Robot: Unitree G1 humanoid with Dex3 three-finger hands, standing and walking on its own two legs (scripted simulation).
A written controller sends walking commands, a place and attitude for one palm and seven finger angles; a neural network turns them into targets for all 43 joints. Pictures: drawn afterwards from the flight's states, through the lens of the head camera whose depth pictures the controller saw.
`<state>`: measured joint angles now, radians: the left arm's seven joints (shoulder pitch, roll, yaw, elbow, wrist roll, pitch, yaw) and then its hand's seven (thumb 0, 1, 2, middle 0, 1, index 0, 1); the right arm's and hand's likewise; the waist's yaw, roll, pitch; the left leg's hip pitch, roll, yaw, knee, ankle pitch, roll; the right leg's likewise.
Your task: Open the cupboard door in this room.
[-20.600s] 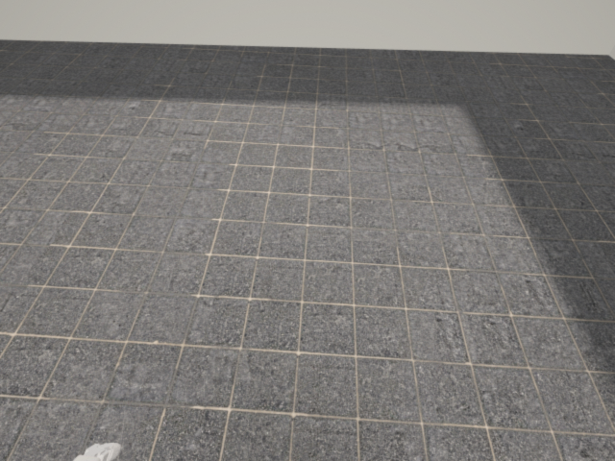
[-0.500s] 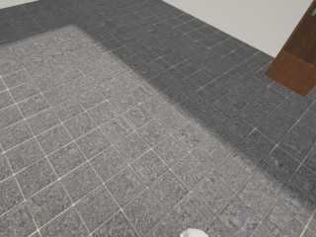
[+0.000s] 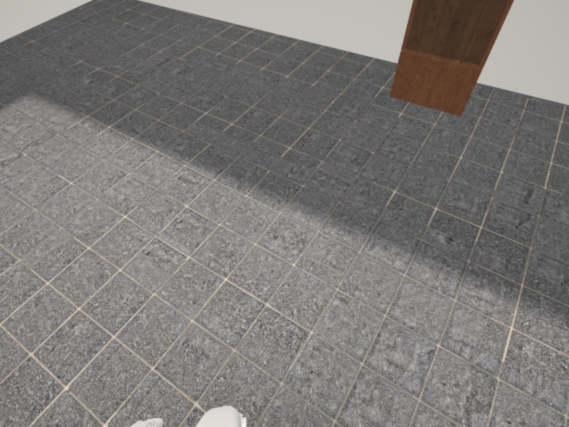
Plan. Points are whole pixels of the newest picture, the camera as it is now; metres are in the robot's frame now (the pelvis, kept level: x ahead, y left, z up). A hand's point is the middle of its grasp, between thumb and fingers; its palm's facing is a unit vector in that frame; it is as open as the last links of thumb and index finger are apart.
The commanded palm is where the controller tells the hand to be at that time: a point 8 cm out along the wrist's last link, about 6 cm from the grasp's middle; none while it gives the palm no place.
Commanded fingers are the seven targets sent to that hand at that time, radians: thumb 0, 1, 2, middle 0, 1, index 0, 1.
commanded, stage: turn or walk to find it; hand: left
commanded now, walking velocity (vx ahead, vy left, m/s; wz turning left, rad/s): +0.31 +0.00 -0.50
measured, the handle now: out of the picture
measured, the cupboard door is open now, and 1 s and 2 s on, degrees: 0 0 0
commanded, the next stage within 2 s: stand and wait in 1.66 s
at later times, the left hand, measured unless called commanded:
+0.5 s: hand (178, 363) +0.24 +0.21 -0.17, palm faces -0.23 -0.96 -0.18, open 7.4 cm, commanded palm none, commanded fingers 0.00 0.90 0.90 -0.20 -0.30 -0.20 -0.30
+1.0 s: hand (265, 259) +0.45 +0.07 -0.17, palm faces -0.37 -0.90 -0.23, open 7.2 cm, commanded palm none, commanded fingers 0.00 0.90 0.90 -0.20 -0.30 -0.20 -0.30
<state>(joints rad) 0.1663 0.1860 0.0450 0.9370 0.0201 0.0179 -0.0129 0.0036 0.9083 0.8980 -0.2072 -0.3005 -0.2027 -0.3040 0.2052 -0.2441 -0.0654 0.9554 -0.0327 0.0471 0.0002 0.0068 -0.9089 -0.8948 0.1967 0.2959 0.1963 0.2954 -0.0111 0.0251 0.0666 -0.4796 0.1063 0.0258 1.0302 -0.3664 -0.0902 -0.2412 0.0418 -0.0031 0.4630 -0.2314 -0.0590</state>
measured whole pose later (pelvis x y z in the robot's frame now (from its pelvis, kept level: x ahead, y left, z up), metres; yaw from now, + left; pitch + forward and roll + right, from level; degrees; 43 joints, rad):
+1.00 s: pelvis +0.33 -0.09 +0.00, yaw -24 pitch +0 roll -1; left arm 0.23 0.21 0.05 1.05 0.02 -0.07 0.00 -0.01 0.94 0.90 -0.21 -0.30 -0.20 -0.30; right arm 0.18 -0.17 -0.05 0.99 -0.03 -0.02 0.02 0.00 -0.91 -0.89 0.20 0.30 0.19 0.30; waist -0.01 0.03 0.04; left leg -0.62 0.17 0.06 0.94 -0.18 -0.06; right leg -0.13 0.07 -0.10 0.39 -0.28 -0.08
